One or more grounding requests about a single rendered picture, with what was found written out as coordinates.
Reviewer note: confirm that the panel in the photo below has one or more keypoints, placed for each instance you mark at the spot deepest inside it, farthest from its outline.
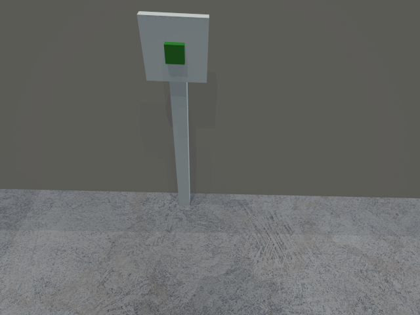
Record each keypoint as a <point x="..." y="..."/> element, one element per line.
<point x="193" y="30"/>

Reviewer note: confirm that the button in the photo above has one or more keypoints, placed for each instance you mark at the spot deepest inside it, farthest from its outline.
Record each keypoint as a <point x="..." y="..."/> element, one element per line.
<point x="174" y="53"/>

